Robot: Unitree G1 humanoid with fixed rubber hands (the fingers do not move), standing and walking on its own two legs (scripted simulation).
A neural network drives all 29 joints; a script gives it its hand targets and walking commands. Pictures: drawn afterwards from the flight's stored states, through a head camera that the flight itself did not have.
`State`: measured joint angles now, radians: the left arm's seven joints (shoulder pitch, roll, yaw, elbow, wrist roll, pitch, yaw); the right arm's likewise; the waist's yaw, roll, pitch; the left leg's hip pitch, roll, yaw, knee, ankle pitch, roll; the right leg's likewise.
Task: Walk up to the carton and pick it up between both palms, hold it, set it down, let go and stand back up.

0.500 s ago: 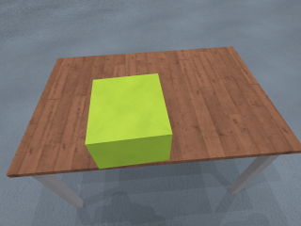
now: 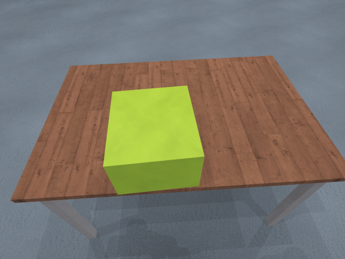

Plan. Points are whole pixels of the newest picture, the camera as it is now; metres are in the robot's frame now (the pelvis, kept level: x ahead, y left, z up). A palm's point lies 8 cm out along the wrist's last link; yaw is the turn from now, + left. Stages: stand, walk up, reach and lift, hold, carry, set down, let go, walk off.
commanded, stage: walk up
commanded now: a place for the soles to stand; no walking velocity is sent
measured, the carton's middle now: (154, 137) +0.47 +0.08 -0.06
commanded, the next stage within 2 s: reach and lift in 0.82 s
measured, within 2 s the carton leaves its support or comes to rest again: neither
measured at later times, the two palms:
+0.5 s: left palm out of the picture +0.03 +0.27 -0.14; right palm out of the picture -0.04 -0.24 -0.14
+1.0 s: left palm out of the picture +0.14 +0.27 -0.14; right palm out of the picture +0.11 -0.26 -0.15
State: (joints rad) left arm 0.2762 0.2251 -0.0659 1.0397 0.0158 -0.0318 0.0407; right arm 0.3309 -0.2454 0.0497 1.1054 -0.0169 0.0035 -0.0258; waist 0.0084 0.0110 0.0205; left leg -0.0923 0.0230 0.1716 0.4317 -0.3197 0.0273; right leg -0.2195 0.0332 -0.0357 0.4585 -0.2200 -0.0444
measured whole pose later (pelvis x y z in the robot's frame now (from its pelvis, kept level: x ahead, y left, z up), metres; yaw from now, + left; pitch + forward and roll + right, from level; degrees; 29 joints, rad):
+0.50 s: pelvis -0.01 +0.02 +0.00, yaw -2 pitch -2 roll +1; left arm 0.27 0.24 -0.07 1.02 0.02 -0.02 0.05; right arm 0.34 -0.25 0.04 1.07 -0.02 0.02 -0.02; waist 0.00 -0.01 0.04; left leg -0.09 -0.01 0.22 0.44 -0.32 0.06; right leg -0.26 0.01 0.02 0.53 -0.24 -0.01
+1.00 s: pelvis -0.04 +0.01 -0.04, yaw +2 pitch +2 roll -1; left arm -0.09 0.30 0.01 0.63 0.05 0.62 -0.04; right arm -0.02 -0.28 -0.09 0.86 0.00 0.18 0.08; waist -0.02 -0.01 0.08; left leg -0.44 0.04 0.13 0.88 -0.47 0.06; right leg -0.53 -0.01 -0.08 0.84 -0.32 -0.04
